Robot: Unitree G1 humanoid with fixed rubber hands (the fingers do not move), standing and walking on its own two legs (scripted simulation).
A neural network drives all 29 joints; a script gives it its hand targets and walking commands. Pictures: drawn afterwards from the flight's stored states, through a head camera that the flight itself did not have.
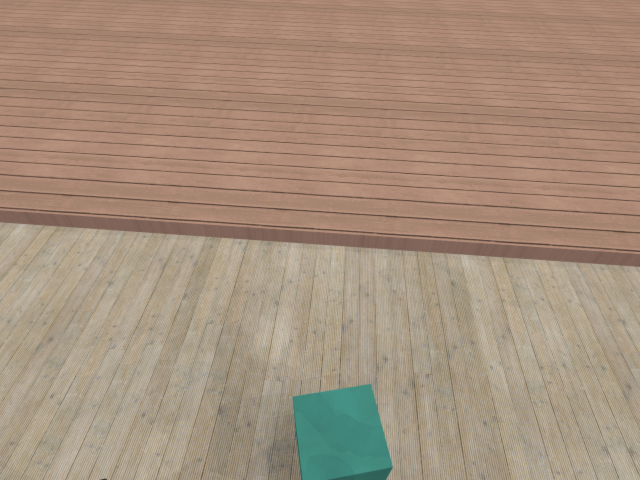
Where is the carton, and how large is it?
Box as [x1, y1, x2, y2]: [293, 384, 392, 479]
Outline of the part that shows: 370,384 293,396 295,429 301,479 386,478 392,465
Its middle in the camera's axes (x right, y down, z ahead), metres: +0.04 +0.55 +1.04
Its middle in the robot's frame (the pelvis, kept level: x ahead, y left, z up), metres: +0.38 -0.04 -0.66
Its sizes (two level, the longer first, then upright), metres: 0.210 0.200 0.250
